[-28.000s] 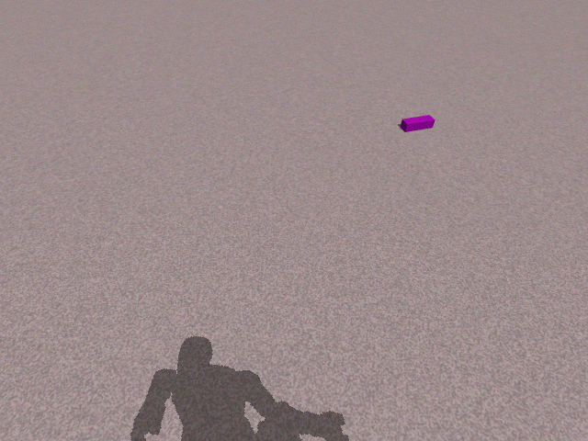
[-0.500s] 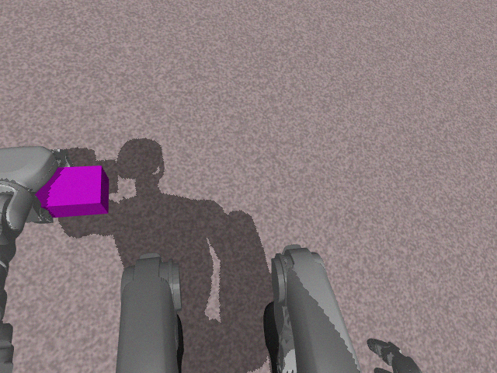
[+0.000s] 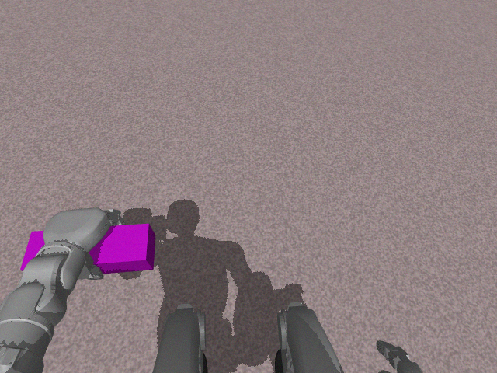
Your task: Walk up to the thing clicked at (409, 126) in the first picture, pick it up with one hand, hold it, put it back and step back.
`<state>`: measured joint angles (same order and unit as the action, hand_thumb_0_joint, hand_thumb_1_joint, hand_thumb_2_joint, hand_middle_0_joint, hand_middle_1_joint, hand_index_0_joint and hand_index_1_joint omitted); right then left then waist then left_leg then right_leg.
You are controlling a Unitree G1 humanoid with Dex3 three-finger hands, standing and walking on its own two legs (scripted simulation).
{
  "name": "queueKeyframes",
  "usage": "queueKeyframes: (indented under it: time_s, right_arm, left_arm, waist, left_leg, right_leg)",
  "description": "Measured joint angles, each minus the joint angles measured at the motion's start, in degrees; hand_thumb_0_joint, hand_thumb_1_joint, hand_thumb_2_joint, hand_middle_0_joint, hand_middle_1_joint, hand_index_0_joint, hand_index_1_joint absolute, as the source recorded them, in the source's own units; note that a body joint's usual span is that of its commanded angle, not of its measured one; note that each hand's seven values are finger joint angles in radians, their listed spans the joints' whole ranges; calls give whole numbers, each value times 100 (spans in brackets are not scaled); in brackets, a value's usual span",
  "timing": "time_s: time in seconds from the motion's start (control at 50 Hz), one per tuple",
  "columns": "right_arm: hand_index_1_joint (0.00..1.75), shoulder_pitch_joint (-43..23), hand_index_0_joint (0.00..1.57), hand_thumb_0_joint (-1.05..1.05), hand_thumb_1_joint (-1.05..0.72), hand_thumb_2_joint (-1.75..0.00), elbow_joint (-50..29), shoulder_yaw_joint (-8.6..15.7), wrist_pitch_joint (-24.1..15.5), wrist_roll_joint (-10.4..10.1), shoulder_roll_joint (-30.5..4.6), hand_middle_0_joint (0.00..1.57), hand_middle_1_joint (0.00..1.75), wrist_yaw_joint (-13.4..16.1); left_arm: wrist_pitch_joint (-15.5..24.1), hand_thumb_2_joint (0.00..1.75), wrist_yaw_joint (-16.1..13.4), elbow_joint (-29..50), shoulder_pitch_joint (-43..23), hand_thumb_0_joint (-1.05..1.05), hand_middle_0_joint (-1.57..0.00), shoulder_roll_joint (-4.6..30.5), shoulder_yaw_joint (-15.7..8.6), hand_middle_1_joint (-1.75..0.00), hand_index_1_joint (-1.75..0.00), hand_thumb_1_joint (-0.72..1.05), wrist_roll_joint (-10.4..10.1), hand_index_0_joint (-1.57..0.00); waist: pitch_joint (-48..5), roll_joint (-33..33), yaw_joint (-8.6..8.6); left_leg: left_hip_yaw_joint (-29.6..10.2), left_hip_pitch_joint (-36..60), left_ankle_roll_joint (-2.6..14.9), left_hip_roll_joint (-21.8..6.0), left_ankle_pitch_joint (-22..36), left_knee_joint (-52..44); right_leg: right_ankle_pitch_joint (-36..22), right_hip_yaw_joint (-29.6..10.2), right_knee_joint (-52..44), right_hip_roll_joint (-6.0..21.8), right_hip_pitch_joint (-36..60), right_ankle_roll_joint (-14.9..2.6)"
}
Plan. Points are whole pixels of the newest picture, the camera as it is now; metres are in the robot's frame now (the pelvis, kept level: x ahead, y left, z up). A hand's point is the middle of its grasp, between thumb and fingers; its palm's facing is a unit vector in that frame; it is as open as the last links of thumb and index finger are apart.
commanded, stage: lift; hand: left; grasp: from above
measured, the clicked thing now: (94, 251) +0.37 +0.27 -0.10
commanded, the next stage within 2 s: hold in 0.66 s
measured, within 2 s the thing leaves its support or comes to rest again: neither
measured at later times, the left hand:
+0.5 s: hand (79, 218) +0.36 +0.24 +0.05, palm faces -0.42 -0.07 -0.91, open 9.8 cm
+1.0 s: hand (69, 189) +0.38 +0.23 +0.10, palm faces -0.44 -0.06 -0.90, open 9.8 cm
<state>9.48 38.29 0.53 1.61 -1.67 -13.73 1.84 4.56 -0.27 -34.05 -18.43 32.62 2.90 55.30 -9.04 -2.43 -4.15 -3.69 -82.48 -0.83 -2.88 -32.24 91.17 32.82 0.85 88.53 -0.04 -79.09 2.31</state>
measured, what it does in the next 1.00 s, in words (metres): rises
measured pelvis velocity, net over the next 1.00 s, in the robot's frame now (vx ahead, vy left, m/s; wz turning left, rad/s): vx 0.08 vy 0.00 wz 0.01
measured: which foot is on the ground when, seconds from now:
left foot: down 0.00-1.00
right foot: down 0.00-1.00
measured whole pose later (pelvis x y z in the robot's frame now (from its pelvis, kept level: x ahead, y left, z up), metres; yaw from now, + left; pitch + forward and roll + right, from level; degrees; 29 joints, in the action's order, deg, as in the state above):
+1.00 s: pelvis +0.08 +0.00 +0.17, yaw +1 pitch +8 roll -1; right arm 13.3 42.6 3.0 0.1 -2.3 -13.6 2.5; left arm 0.4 -5.2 -43.0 -16.0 23.0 10.8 58.1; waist -3.8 -1.6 -1.6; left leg 1.1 -30.2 -0.8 -2.4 -20.4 42.8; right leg 20.6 -1.4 41.6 1.1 -28.7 2.0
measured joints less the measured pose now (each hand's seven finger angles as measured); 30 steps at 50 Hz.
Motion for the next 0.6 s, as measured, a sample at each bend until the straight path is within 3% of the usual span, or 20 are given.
queueKeyframes:
  time_s: [0.2, 0.4, 0.5, 0.6]
  right_arm:
    - [30, 263, 20, 1, -91, -90, 135, 79, -250, -52, -19, 20, 30, 141]
    - [30, 387, 20, 1, -91, -90, 380, 153, -379, -50, -28, 20, 30, 130]
    - [30, 415, 20, 1, -91, -90, 485, 161, -348, -45, 5, 20, 30, 101]
    - [30, 479, 20, 1, -91, -90, 441, 180, -316, -54, 24, 20, 30, 78]
  left_arm:
    - [-11, 43, -87, -370, 319, -1, -67, -324, 252, -60, -55, 7, 27, -71]
    - [-82, 44, -628, -718, 293, -1, -66, -699, 524, -65, -59, 6, 330, -69]
    - [-330, 49, -762, -972, 100, -1, -65, -809, 574, -67, -62, 4, 285, -68]
    - [-522, 52, -629, -1148, -3, -1, -64, -831, 637, -67, -62, 3, 139, -67]
  waist:
    - [70, 5, 51]
    - [260, 45, 111]
    - [329, 61, 102]
    - [380, 58, 77]
  left_leg:
    - [118, 1617, -23, -28, 331, -1451]
    - [223, 2843, -15, -20, 586, -2561]
    - [300, 3460, -9, -19, 734, -3134]
    - [374, 3974, 5, -11, 884, -3659]
  right_leg:
    - [-347, -33, -1418, 5, 1562, -50]
    - [-620, -81, -2521, 29, 2760, -45]
    - [-781, -129, -3083, 38, 3349, -40]
    - [-941, -179, -3593, 50, 3833, -31]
